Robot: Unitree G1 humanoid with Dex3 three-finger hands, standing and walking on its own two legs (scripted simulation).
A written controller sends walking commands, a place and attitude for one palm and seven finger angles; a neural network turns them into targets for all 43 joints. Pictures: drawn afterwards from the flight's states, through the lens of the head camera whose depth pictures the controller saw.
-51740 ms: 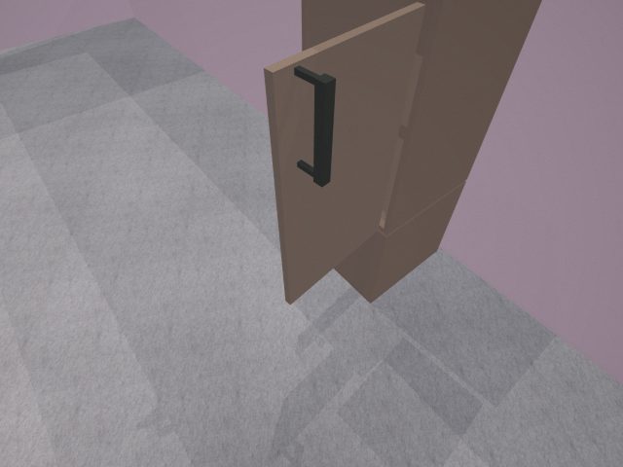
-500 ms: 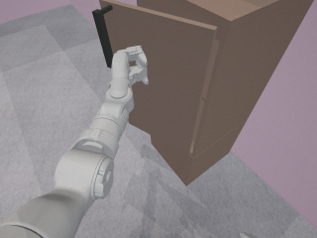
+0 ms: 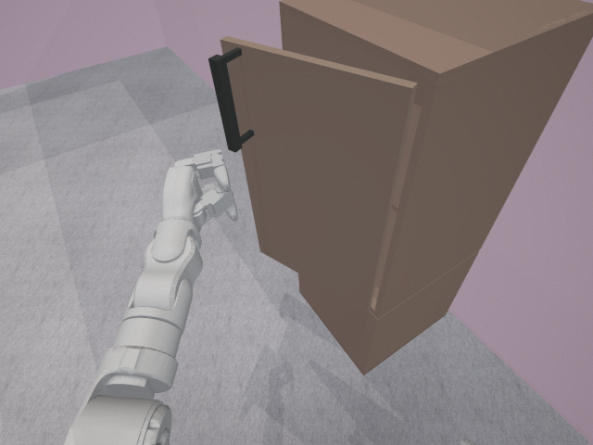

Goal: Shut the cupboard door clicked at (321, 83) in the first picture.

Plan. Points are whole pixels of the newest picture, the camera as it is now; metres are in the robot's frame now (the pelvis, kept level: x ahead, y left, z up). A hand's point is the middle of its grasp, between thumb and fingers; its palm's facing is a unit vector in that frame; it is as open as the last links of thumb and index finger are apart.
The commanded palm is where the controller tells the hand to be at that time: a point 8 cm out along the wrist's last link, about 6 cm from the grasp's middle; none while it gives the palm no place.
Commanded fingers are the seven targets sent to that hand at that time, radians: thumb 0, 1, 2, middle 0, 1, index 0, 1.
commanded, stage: draw the hand back to the body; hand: left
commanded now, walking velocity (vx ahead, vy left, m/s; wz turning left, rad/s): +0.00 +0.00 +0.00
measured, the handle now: (234, 102) +0.65 +0.14 +0.15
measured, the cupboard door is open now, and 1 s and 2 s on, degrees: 22 22 22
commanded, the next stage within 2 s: step back with the hand held close in 1.18 s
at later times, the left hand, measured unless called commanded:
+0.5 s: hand (103, 280) +0.26 +0.22 +0.16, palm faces +0.28 -0.92 -0.28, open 3.9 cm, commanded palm +0.21 +0.27 +0.17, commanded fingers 0.00 0.90 0.90 -0.58 -0.72 -0.58 -0.72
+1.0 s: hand out of the picture +0.18 +0.31 +0.16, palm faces +0.52 -0.76 -0.39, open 7.2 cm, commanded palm +0.13 +0.34 +0.18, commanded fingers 0.00 0.90 0.90 -0.20 -0.30 -0.20 -0.30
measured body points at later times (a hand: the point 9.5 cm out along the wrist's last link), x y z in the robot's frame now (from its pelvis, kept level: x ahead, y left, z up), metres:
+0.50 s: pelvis +0.01 +0.02 +0.01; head +0.00 -0.02 +0.46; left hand +0.24 +0.27 +0.17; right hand +0.22 -0.16 -0.08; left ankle -0.02 +0.09 -0.74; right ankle +0.01 -0.07 -0.74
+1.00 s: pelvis +0.01 +0.03 +0.01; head -0.01 +0.00 +0.45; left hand +0.15 +0.35 +0.18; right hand +0.22 -0.19 -0.08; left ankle -0.02 +0.10 -0.74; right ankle +0.01 -0.07 -0.74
